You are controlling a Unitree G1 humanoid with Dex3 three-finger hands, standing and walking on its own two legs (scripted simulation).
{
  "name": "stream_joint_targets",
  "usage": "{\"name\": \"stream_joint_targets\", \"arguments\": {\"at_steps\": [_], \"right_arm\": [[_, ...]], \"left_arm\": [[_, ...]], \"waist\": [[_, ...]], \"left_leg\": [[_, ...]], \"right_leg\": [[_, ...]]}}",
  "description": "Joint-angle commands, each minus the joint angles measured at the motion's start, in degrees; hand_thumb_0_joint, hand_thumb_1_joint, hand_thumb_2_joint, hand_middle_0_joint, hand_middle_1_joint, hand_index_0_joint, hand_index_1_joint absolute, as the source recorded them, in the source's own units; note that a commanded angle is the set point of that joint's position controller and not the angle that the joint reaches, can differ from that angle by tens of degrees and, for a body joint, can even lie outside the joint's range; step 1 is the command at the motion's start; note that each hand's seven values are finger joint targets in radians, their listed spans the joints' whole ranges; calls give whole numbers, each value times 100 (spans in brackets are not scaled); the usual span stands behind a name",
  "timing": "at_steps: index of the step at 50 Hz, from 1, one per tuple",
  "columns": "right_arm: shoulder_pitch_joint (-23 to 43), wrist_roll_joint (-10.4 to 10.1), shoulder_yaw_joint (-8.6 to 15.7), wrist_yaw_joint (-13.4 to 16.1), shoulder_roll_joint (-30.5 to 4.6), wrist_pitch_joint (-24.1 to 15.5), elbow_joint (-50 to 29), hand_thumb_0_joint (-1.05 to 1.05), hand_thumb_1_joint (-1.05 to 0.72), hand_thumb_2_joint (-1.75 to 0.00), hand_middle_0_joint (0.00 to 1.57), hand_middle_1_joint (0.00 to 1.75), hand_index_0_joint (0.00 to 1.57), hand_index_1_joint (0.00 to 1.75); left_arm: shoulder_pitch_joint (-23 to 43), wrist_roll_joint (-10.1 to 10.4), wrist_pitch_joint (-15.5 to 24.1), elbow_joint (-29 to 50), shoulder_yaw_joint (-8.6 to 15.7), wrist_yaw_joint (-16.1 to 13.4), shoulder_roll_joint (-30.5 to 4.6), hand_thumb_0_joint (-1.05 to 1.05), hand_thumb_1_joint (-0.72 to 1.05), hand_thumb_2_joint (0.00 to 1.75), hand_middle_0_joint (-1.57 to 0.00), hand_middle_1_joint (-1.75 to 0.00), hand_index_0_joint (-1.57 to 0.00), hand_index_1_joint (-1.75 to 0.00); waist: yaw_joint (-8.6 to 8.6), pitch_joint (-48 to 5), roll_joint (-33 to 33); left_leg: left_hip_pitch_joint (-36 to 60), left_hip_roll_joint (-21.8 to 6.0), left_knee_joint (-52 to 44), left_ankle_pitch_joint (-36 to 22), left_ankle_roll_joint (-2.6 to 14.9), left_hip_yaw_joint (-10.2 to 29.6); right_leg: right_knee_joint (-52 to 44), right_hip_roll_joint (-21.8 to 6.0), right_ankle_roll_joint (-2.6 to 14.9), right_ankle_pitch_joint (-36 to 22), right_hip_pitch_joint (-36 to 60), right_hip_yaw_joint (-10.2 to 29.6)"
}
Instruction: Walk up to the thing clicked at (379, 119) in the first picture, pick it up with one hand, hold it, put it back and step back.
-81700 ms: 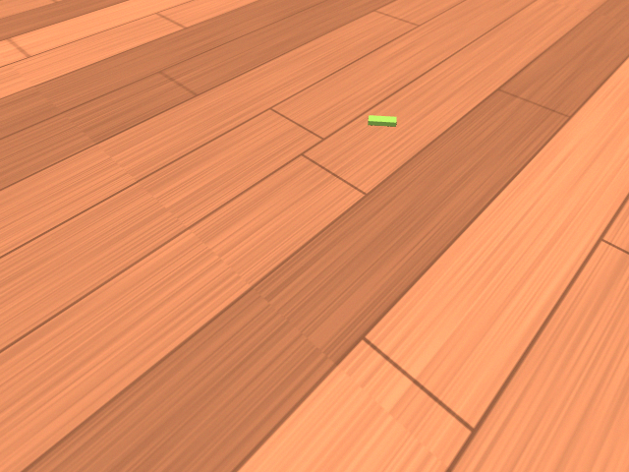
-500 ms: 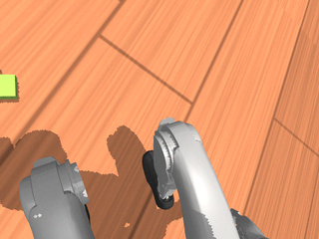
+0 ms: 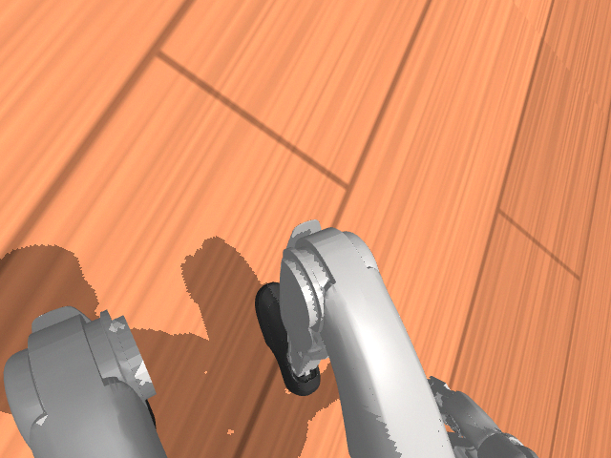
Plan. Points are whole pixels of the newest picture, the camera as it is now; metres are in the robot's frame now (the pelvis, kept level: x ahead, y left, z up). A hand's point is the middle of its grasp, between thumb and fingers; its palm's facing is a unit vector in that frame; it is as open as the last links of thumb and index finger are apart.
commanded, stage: rest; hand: left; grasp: from above
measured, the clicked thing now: out of the picture +0.49 +0.31 -0.28
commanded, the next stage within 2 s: open in 0.26 s
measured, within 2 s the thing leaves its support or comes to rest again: rests again in 0.08 s
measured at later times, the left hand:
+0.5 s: hand out of the picture +0.47 +0.30 -0.25, palm faces -0.48 -0.04 -0.88, open 9.0 cm
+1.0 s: hand out of the picture +0.47 +0.31 -0.24, palm faces -0.49 -0.04 -0.87, open 13.2 cm
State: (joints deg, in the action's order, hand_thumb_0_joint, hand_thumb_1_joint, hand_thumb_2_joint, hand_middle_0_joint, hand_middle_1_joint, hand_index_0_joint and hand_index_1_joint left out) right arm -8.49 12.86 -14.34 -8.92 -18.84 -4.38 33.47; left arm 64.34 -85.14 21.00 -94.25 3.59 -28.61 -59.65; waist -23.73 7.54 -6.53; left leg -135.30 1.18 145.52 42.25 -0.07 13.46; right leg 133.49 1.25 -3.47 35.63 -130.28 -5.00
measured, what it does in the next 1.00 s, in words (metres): stands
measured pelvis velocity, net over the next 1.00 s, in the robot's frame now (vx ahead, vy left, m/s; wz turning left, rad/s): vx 0.00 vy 0.00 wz -0.02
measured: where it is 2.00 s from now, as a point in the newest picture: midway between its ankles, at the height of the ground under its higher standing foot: (223, 403)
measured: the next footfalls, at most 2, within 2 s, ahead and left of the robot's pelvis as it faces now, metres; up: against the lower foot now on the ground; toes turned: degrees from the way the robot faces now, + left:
none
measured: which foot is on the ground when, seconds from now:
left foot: down 0.00-1.00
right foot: down 0.00-1.00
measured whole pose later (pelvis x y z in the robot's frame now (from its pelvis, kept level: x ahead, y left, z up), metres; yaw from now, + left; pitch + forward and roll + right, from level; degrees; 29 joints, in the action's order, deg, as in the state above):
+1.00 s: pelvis +0.00 +0.00 +0.00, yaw -1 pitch +29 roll -16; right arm -7.8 13.8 -17.4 -9.4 -19.7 -5.5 32.7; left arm 63.5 -83.5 21.7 -94.4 2.4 -29.0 -61.7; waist -23.7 9.3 -7.4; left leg -134.7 1.1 146.8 42.4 0.1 15.1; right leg 133.3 1.6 -3.6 35.1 -129.0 -6.4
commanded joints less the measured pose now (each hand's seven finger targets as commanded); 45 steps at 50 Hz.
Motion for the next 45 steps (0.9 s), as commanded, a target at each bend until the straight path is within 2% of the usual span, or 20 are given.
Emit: {"name": "stream_joint_targets", "arguments": {"at_steps": [1, 3, 6, 9, 12, 18, 19, 21, 22, 24, 25, 26, 28, 29, 33, 35, 37, 41, 43, 45], "right_arm": [[-1120, 26, 604, 80, -1933, -55, 80, 0, -91, -90, 20, 30, 20, 30], [-1134, 39, 593, 78, -1926, -60, 125, 0, -91, -90, 20, 30, 20, 30], [-1060, 79, 546, 40, -1920, -96, 68, 0, -91, -90, 20, 30, 20, 30], [-1046, 73, 569, 48, -2017, -102, 98, 0, -91, -90, 20, 30, 20, 30], [-1083, 102, 515, 30, -1977, -109, 106, 0, -91, -90, 20, 30, 20, 30], [-968, 93, 461, 11, -2002, -194, 105, 0, -91, -90, 20, 30, 20, 30], [-1010, 72, 455, 19, -1995, -187, 116, 0, -90, -90, 20, 30, 20, 30], [-931, 55, 455, 24, -2012, -190, 113, 0, -90, -90, 20, 30, 20, 30], [-979, 80, 452, 12, -2030, -195, 129, 0, -91, -90, 20, 30, 20, 30], [-1023, 59, 430, 16, -2001, -183, 116, 0, -91, -90, 20, 30, 20, 30], [-925, 82, 440, -4, -2009, -219, 64, 0, -90, -90, 20, 30, 20, 30], [-895, 56, 414, 1, -1978, -226, 101, 0, -91, -90, 20, 30, 20, 30], [-1010, 32, 431, 13, -2037, -199, 107, 0, -91, -90, 20, 30, 20, 30], [-962, 25, 419, 20, -2019, -205, 60, 0, -91, -90, 20, 30, 20, 30], [-1027, 21, 415, 1, -2001, -190, 41, 0, -91, -90, 20, 30, 20, 30], [-1027, 10, 382, 16, -2015, -169, 46, 0, -91, -90, 20, 30, 20, 30], [-1022, 31, 333, 17, -1986, -156, 12, 0, -91, -90, 20, 30, 20, 30], [-989, 44, 358, 50, -2035, -97, -40, 0, -90, -90, 20, 30, 20, 30], [-965, 81, 323, 24, -1983, -96, -45, 0, -90, -90, 20, 30, 20, 30], [-962, 65, 380, 60, -2038, -74, -33, 0, -90, -90, 20, 30, 20, 30]], "left_arm": [[1691, 164, 10, 812, 132, -298, -1234, 0, 58, 61, -85, -68, -90, -63], [1642, 166, 6, 783, 222, -322, -1363, 0, 57, 58, -85, -67, -90, -62], [1643, 201, 1, 722, 55, -331, -1067, 0, 57, 61, -84, -70, -89, -64], [1644, 189, 31, 813, 167, -350, -1348, 0, 56, 61, -83, -69, -88, -64], [1629, 188, 14, 813, 216, -418, -1404, 0, 53, 62, -81, -70, -86, -64], [1517, 241, -48, 563, -12, -441, -1161, 0, 50, 58, -78, -68, -83, -63], [1568, 256, -41, 727, 85, -468, -1369, 0, 42, 58, -70, -69, -75, -64], [1598, 246, -68, 648, -16, -462, -1245, 0, 26, 55, -54, -69, -59, -64], [1430, 235, -93, 496, 78, -463, -1324, 0, 18, 55, -49, -72, -54, -66], [1511, 244, -90, 612, 91, -459, -1351, 0, 2, 57, -42, -72, -47, -67], [1435, 264, -117, 467, -12, -399, -1151, 0, -3, 59, -40, -74, -44, -69], [1522, 311, -116, 555, -5, -386, -1252, 0, -6, 62, -38, -76, -42, -72], [1493, 320, -127, 579, 103, -359, -1370, 0, -12, 67, -35, -77, -38, -74], [1556, 314, -115, 614, -8, -333, -1294, 0, -15, 69, -33, -79, -36, -76], [1371, 366, -125, 594, -63, -166, -1164, 0, -24, 77, -27, -84, -29, -82], [1391, 387, -96, 691, 102, -156, -1423, 0, -27, 80, -23, -88, -26, -85], [1290, 378, -74, 596, 79, -113, -1347, 0, -30, 82, -20, -91, -23, -88], [1393, 327, 43, 728, 110, -150, -1453, 0, -37, 88, -14, -96, -17, -93], [1288, 289, 75, 591, 35, -164, -1300, 0, -39, 90, -11, -99, -14, -96], [1608, 278, 127, 959, 80, -253, -1510, 0, -43, 93, -9, -100, -11, -98]], "waist": [[-321, -3760, 3258], [-273, -3734, 3241], [-381, -3717, 3402], [-340, -3704, 3380], [-336, -3758, 3355], [-404, -3513, 3204], [-347, -3714, 3326], [-344, -3642, 3341], [-377, -3554, 3311], [-360, -3606, 3269], [-394, -3428, 3200], [-353, -3428, 3226], [-371, -3488, 3159], [-355, -3491, 3205], [-402, -3466, 3074], [-339, -3560, 3054], [-370, -3447, 3086], [-322, -3501, 3265], [-360, -3357, 3299], [-292, -3695, 3363]], "left_leg": [[3298, -169, -1565, -1727, -19, -547], [3250, -174, -1562, -1717, -12, -552], [3517, -203, -1556, -1947, -61, -495], [3408, -199, -1556, -1869, -72, -471], [3341, -193, -1532, -1844, -30, -511], [3202, -203, -1489, -1707, -15, -482], [3284, -203, -1555, -1778, -8, -470], [3354, -223, -1549, -1825, -57, -401], [3268, -223, -1516, -1818, -51, -422], [3197, -210, -1534, -1788, -22, -452], [3114, -201, -1468, -1639, -17, -480], [2953, -196, -1508, -1487, 16, -504], [3061, -210, -1579, -1576, -8, -434], [2997, -198, -1550, -1519, 2, -456], [3034, -192, -1510, -1610, 20, -480], [3030, -201, -1500, -1700, 19, -458], [3108, -220, -1474, -1734, -23, -429], [3243, -232, -1555, -1702, -84, -340], [3249, -243, -1527, -1744, -93, -336], [3291, -224, -1581, -1680, -53, -393]], "right_leg": [[-893, 161, 485, -1386, 1888, -880], [-899, 171, 491, -1381, 1977, -878], [-827, 149, 480, -1529, 1883, -917], [-855, 154, 498, -1437, 1918, -922], [-854, 169, 473, -1502, 2089, -919], [-834, 182, 451, -1454, 1939, -952], [-856, 213, 459, -1494, 2074, -949], [-797, 171, 484, -1498, 1918, -950], [-802, 179, 473, -1490, 1947, -965], [-815, 198, 469, -1503, 2045, -946], [-821, 169, 468, -1399, 1921, -933], [-885, 213, 464, -1314, 2028, -924], [-899, 187, 469, -1341, 1987, -959], [-900, 199, 481, -1323, 1994, -934], [-900, 192, 453, -1386, 2067, -917], [-946, 192, 459, -1441, 2157, -928], [-926, 174, 482, -1397, 2019, -944], [-899, 171, 512, -1291, 1891, -977], [-839, 163, 499, -1322, 1863, -979], [-887, 206, 492, -1352, 2032, -951]]}}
